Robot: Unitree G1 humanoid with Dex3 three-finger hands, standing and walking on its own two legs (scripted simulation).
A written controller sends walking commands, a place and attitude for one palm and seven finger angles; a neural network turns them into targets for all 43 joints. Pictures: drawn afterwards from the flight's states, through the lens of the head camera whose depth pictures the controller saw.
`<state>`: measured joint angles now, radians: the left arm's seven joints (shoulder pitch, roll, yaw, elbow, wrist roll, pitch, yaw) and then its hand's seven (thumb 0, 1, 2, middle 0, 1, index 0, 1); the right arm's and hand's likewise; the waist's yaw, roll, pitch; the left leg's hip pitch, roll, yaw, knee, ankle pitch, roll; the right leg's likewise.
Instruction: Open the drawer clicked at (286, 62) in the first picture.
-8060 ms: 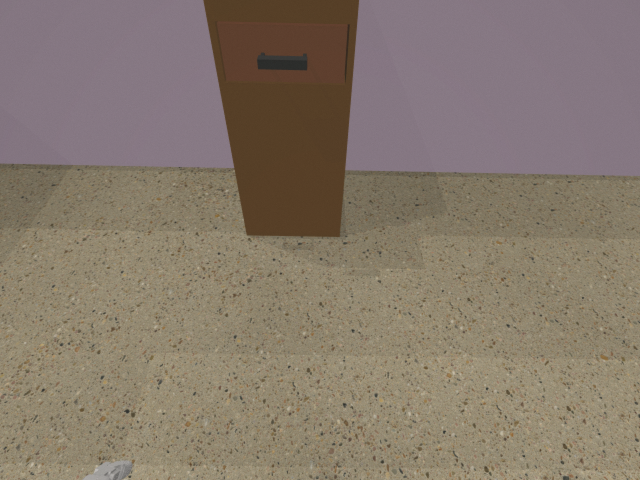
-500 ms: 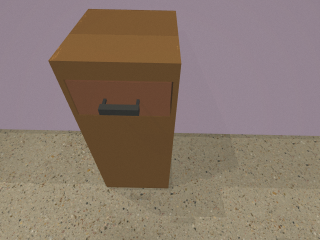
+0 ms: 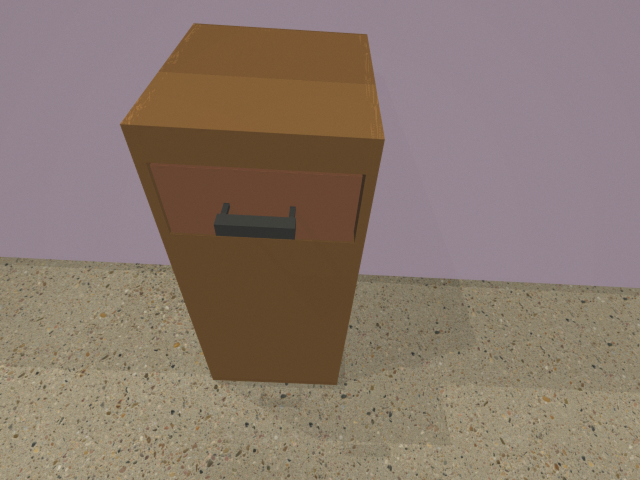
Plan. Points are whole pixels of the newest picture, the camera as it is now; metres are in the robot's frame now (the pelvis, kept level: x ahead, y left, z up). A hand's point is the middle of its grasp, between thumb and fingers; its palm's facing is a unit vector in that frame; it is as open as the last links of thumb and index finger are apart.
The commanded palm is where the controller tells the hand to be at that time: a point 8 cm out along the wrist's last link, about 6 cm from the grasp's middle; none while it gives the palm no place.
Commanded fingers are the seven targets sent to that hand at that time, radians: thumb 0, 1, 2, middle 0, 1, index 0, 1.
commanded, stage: come to a stop and stand still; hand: left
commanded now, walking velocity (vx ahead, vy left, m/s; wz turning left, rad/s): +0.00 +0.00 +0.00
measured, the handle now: (257, 218) +0.53 +0.14 +0.00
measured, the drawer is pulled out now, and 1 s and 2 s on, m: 0.00 0.00 0.00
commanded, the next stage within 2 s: look again from close up in 0.36 s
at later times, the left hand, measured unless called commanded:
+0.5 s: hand out of the picture -0.07 +0.16 -0.17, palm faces +0.04 -0.99 -0.15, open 7.4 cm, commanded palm none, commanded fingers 0.00 0.90 0.90 -0.20 -0.30 -0.20 -0.30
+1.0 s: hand out of the picture -0.09 +0.15 -0.17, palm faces +0.05 -0.99 -0.13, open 7.4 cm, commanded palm none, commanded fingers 0.00 0.90 0.90 -0.20 -0.30 -0.20 -0.30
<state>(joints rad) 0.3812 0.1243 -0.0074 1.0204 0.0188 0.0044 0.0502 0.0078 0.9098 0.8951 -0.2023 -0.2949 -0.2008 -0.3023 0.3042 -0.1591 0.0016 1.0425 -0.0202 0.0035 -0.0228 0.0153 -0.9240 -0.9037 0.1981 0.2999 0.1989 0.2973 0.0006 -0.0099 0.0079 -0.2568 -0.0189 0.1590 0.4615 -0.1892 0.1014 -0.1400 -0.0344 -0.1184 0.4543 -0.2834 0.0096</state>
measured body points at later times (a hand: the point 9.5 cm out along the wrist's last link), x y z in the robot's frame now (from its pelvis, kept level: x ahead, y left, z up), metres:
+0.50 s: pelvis -0.01 +0.02 +0.00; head -0.01 +0.03 +0.45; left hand -0.07 +0.22 -0.16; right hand -0.03 -0.19 -0.16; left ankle +0.05 +0.05 -0.74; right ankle -0.02 -0.12 -0.74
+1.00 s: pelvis -0.02 +0.01 +0.00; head -0.02 +0.02 +0.45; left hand -0.09 +0.20 -0.16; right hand -0.04 -0.20 -0.16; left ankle +0.05 +0.05 -0.74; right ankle -0.02 -0.12 -0.74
